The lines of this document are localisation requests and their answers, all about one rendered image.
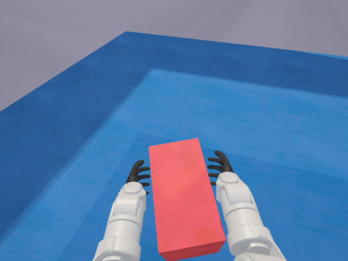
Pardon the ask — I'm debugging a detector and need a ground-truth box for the robot left hand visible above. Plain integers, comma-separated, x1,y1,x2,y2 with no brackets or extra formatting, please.
126,160,150,195

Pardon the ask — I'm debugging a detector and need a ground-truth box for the carton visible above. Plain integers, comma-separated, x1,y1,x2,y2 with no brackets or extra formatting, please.
148,138,226,261

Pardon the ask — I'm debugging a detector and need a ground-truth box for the right robot forearm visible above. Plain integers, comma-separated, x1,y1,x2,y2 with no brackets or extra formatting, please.
216,172,287,261

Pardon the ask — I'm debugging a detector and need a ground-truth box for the left robot forearm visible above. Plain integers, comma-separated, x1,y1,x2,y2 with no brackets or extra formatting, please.
92,182,146,261

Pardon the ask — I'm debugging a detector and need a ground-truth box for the robot right hand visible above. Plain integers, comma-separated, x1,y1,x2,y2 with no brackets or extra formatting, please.
207,150,234,185

